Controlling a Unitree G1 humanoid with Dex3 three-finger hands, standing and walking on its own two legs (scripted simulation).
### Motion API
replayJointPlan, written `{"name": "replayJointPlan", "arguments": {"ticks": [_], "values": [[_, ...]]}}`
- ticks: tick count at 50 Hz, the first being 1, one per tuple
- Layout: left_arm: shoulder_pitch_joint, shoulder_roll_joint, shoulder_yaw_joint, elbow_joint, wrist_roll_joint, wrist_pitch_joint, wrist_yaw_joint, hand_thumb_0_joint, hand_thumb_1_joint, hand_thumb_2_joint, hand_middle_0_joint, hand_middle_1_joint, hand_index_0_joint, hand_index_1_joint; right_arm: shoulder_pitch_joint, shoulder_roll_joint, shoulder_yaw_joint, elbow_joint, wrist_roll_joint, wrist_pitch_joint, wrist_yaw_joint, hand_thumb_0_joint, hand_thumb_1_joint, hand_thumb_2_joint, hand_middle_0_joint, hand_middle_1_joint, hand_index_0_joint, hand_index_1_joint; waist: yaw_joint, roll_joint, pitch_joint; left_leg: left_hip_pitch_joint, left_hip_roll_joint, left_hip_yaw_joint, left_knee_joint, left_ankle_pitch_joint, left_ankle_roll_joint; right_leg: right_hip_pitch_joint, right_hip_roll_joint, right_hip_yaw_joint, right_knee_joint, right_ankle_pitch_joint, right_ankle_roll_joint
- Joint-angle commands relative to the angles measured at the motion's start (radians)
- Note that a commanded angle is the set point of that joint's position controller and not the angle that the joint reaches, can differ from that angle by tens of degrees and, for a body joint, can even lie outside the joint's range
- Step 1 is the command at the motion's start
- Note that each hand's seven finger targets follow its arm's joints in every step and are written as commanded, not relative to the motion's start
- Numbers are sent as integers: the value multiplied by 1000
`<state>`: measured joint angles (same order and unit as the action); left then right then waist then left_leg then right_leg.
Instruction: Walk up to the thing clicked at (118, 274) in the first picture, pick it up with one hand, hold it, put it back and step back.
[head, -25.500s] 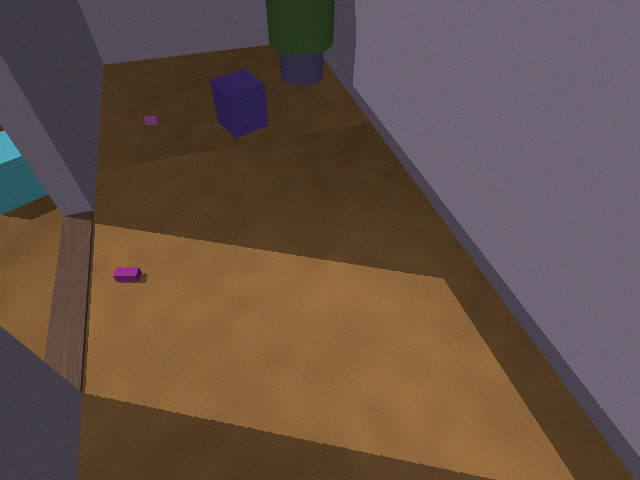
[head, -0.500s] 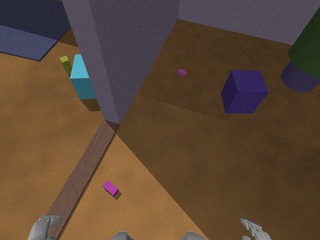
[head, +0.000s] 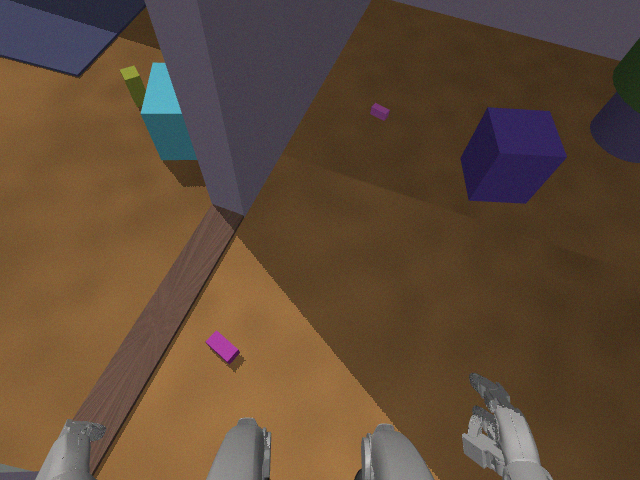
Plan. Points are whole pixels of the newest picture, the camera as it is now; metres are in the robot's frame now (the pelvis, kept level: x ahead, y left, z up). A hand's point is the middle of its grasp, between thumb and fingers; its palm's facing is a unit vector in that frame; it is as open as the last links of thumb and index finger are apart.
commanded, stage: rise first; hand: left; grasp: from above
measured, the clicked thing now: (222, 347) +0.44 +0.24 -0.66
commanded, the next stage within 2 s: none
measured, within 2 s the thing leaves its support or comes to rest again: neither
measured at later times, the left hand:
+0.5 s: hand (155, 401) +0.26 +0.30 -0.36, palm faces -0.22 -0.28 -0.93, open 14.0 cm
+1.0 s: hand (179, 372) +0.33 +0.30 -0.46, palm faces -0.21 -0.38 -0.90, open 14.2 cm
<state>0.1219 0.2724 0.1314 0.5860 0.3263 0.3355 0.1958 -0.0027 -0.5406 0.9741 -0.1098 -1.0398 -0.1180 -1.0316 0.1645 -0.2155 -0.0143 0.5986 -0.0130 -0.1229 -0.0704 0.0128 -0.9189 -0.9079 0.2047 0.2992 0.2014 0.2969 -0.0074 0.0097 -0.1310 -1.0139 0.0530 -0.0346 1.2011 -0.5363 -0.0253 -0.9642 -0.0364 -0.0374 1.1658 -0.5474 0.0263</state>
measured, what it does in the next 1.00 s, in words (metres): lowers itself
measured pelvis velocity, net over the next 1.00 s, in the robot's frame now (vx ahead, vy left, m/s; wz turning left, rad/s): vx -0.09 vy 0.00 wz -0.09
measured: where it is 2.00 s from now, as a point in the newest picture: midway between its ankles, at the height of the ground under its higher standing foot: outside the picture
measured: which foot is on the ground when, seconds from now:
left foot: down 0.00-1.00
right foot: down 0.00-1.00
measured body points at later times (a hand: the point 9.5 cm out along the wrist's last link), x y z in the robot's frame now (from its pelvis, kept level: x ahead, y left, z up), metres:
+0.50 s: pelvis -0.08 -0.01 -0.21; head +0.12 +0.01 +0.20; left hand +0.27 +0.31 -0.31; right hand +0.06 -0.27 -0.34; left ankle +0.02 +0.13 -0.64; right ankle +0.00 -0.14 -0.64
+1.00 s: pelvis -0.09 +0.00 -0.32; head +0.13 +0.01 +0.08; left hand +0.34 +0.31 -0.41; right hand -0.07 -0.26 -0.44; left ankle +0.01 +0.13 -0.64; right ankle +0.00 -0.14 -0.64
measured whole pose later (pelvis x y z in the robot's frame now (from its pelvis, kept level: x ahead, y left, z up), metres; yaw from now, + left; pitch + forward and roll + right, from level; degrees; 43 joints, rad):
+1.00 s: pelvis -0.09 +0.00 -0.32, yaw -5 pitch +34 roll -5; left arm -0.98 0.60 0.35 1.59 0.70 0.33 0.59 0.00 -0.57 1.09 -0.12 -0.94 -0.09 -0.98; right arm 0.16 -0.28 0.02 0.91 -0.14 -0.28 0.23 0.01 -0.89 -0.90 0.20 0.30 0.20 0.30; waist -0.19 0.03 -0.09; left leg -2.24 0.05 -0.11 2.29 -0.65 -0.03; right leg -2.18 0.01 -0.01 2.25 -0.66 0.05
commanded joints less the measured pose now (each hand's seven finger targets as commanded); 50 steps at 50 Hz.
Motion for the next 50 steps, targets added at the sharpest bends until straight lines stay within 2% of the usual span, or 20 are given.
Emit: {"name": "replayJointPlan", "arguments": {"ticks": [1, 3, 4, 7, 8, 11, 13, 14, 17, 19, 22, 24, 29, 30, 34, 38, 42, 43, 45, 50], "values": [[-211, 186, 42, -29, 100, -45, 83, 0, -561, 987, -100, -991, -96, -994, 7, -149, -60, -76, 2, -44, -19, 0, -901, -901, 201, 299, 200, 299, -39, 61, -258, 72, -31, 28, -36, 243, 22, -24, 37, -5, -20, 227, -51], [-238, 175, 38, 51, 145, -60, 126, 0, -525, 998, -86, -969, -77, -977, 2, -158, -60, -57, -1, -49, -17, 0, -855, -888, 201, 299, 200, 299, -24, 64, -295, 10, -33, 29, 22, 240, 18, -89, 39, -6, 50, 222, -55], [-270, 139, 9, 97, 158, -65, 143, 0, -537, 1021, -77, -958, -59, -975, 11, -160, -62, -36, -4, -50, -12, 0, -842, -885, 201, 299, 200, 299, -36, 52, -314, -22, -34, 30, 56, 232, 19, -125, 38, -5, 78, 220, -56], [-376, 182, 27, 176, 219, -75, 216, 0, -561, 1063, -85, -938, -52, -972, -16, -180, -62, -9, -8, -55, -1, 0, -842, -885, 200, 299, 200, 299, -28, 60, -385, -99, -32, 16, 133, 229, 12, -234, 37, -7, 179, 205, -59], [-411, 174, 17, 199, 245, -74, 240, 0, -563, 1065, -103, -927, -71, -961, -19, -179, -59, 2, -9, -54, 3, 0, -872, -892, 200, 299, 200, 299, -24, 56, -428, -119, -31, 17, 167, 243, 10, -256, 40, -9, 215, 221, -61], [-494, 231, 46, 290, 306, -59, 318, 0, -597, 1069, -121, -966, -88, -1001, -19, -197, -57, 46, -19, -54, 26, 0, -916, -902, 201, 299, 201, 299, -19, 61, -535, -188, -33, 18, 271, 294, 11, -331, 43, -11, 305, 269, -59], [-592, 277, 60, 334, 344, -42, 371, 0, -583, 1056, -124, -986, -96, -1018, -27, -203, -56, 69, -31, -56, 35, 0, -919, -904, 201, 300, 201, 300, -25, 63, -561, -263, -33, 25, 322, 220, 13, -379, 46, -11, 332, 225, -55], [-631, 274, 57, 378, 352, -31, 393, 0, -585, 1050, -132, -985, -104, -1017, -21, -199, -52, 82, -36, -58, 41, 0, -927, -905, 201, 300, 201, 299, -32, 36, -577, -300, -30, 28, 358, 203, 17, -393, 47, -12, 348, 221, -50], [-771, 347, 95, 452, 368, -1, 448, 0, -606, 1064, -137, -990, -107, -1023, -36, -202, -43, 109, -61, -68, 62, 0, -937, -907, 201, 300, 201, 300, -25, 74, -625, -367, -24, 33, 443, 139, 18, -471, 43, -14, 406, 157, -49], [-833, 330, 73, 515, 374, 16, 467, 0, -594, 1063, -140, -984, -109, -1019, -47, -190, -44, 128, -76, -77, 80, 0, -929, -905, 202, 300, 201, 300, -45, 54, -632, -428, -21, 36, 500, 92, 21, -526, 42, -8, 429, 110, -43], [-934, 420, 115, 539, 379, 31, 497, 0, -531, 1033, -172, -914, -135, -955, -46, -189, -43, 154, -101, -91, 109, 0, -901, -898, 202, 300, 202, 300, -43, 55, -678, -516, -18, 43, 573, 61, 26, -544, 38, 14, 467, 49, -34], [-964, 403, 107, 599, 381, 43, 504, 0, -523, 1034, -173, -895, -134, -939, -60, -183, -45, 165, -111, -99, 131, 0, -890, -895, 202, 300, 201, 300, -53, 87, -667, -539, -17, 42, 603, 15, 24, -611, 41, 6, 497, -20, -39], [-1120, 462, 147, 651, 365, 37, 523, 0, -497, 1022, -204, -829, -158, -879, -17, -196, -50, 211, -125, -122, 183, 0, -884, -894, 201, 300, 201, 300, -89, 121, -671, -604, -16, 36, 687, -37, 25, -711, 48, -17, 576, -80, -38], [-1135, 461, 140, 680, 365, 36, 520, 0, -485, 1010, -204, -837, -162, -883, -23, -203, -51, 221, -126, -128, 192, 0, -884, -894, 201, 300, 201, 300, -101, 124, -644, -626, -19, 29, 693, -68, 28, -760, 49, -26, 594, -115, -40], [-1245, 480, 152, 735, 344, 25, 501, 0, -523, 1044, -160, -879, -121, -921, 32, -223, -51, 260, -118, -147, 224, 0, -881, -894, 201, 300, 201, 300, -134, 141, -628, -663, -18, 13, 731, -114, 24, -832, 52, -45, 657, -134, -39], [-1284, 527, 184, 799, 340, 22, 472, 0, -595, 1110, -102, -929, -58, -977, 71, -250, -45, 276, -109, -159, 243, 0, -880, -893, 201, 299, 201, 299, -143, 200, -616, -626, -13, -14, 736, -115, 17, -912, 45, -73, 736, -81, -46], [-1309, 546, 189, 883, 362, 18, 448, 0, -606, 1113, -92, -942, -49, -988, 101, -276, -36, 276, -106, -167, 265, 0, -882, -894, 201, 299, 201, 299, -161, 205, -573, -670, -15, -18, 775, -86, 21, -966, 46, -79, 789, -44, -49], [-1365, 568, 201, 834, 368, 9, 445, 0, -596, 1107, -90, -943, -50, -985, 124, -268, -31, 288, -110, -168, 271, 0, -878, -892, 201, 299, 201, 299, -163, 227, -580, -660, -13, -21, 786, -61, 20, -972, 44, -78, 808, -20, -50], [-1333, 557, 190, 918, 385, 8, 439, 0, -587, 1094, -93, -947, -57, -987, 118, -283, -30, 281, -111, -174, 279, 0, -881, -893, 201, 299, 201, 299, -174, 212, -552, -704, -17, -13, 811, -76, 27, -993, 49, -80, 815, -34, -51], [-1389, 604, 201, 900, 424, -19, 425, 0, -594, 1087, -90, -967, -58, -1002, 169, -299, -22, 286, -121, -185, 307, 0, -883, -894, 201, 299, 201, 299, -190, 218, -572, -758, -19, 2, 867, -23, 32, -956, 54, -82, 856, 10, -49]]}}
